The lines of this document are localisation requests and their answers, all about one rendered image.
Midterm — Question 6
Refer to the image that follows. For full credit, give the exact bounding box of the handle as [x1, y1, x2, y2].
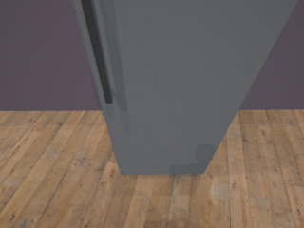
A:
[81, 0, 113, 104]

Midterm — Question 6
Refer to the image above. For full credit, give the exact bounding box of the fridge door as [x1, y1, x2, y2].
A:
[74, 0, 298, 175]

